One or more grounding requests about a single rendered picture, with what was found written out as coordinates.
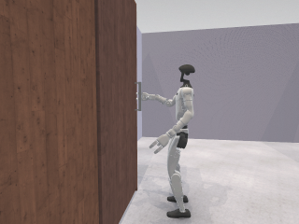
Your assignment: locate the left robot foot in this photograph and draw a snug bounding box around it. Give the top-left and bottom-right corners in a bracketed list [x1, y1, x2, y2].
[166, 208, 191, 218]

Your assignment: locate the robot left upper arm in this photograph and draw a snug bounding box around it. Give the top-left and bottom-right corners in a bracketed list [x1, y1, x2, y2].
[181, 87, 194, 119]

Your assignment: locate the right robot thigh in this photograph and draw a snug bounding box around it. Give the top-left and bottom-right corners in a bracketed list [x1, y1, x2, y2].
[167, 136, 180, 171]

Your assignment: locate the robot right forearm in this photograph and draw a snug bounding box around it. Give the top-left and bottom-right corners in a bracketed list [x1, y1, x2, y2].
[149, 94, 168, 105]

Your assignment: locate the wardrobe door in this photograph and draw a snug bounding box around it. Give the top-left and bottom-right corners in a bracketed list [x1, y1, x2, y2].
[0, 0, 99, 224]
[94, 0, 137, 224]

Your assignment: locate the robot left hand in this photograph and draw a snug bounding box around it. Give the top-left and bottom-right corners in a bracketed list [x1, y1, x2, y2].
[149, 134, 170, 154]

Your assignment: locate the robot right upper arm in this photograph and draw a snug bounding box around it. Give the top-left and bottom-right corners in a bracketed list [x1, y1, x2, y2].
[165, 95, 177, 107]

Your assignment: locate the robot right hand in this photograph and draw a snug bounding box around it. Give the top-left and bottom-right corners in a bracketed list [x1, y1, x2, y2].
[136, 92, 150, 101]

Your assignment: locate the handle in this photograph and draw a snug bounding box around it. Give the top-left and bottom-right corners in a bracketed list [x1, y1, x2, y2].
[135, 81, 142, 111]

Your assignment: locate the robot left forearm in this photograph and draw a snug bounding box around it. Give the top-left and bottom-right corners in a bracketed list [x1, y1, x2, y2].
[166, 111, 192, 139]

